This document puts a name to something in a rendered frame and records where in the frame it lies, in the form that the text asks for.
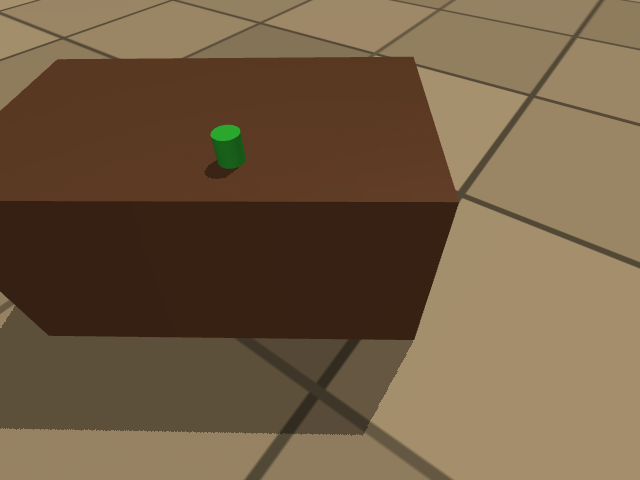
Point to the can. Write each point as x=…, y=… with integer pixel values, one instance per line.
x=228, y=146

